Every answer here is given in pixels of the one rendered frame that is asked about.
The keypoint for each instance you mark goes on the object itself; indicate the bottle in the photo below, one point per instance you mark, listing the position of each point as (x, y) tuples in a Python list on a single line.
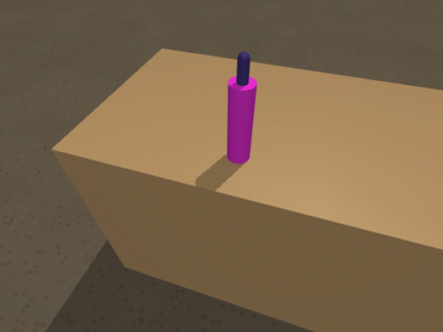
[(241, 106)]

